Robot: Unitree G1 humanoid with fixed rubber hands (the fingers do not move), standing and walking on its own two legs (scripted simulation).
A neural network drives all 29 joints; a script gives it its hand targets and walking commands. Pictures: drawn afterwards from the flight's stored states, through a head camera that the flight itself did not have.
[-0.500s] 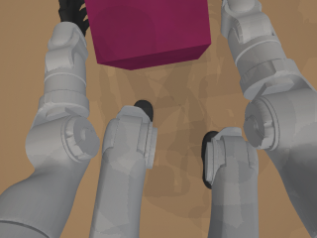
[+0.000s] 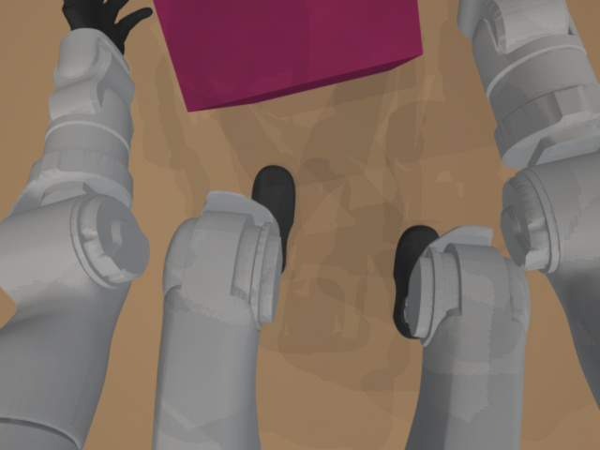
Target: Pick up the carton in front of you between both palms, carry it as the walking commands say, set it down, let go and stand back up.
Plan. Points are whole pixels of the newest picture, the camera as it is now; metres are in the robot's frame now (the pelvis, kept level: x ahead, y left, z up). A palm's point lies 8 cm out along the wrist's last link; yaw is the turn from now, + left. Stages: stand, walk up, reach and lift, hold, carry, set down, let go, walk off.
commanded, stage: set down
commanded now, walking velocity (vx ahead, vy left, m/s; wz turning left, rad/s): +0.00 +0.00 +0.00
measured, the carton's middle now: out of the picture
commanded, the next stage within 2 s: let go in 1.12 s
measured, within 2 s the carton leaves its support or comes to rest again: neither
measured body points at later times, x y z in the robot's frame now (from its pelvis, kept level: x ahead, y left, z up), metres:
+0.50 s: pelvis +0.01 +0.01 +0.06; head +0.34 +0.07 +0.36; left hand +0.47 +0.34 -0.07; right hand +0.60 -0.01 -0.06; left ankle +0.15 +0.14 -0.35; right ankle +0.09 -0.12 -0.35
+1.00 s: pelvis +0.04 +0.01 +0.18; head +0.34 +0.06 +0.51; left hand +0.47 +0.35 +0.08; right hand +0.60 -0.02 +0.08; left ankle +0.15 +0.14 -0.35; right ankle +0.09 -0.12 -0.35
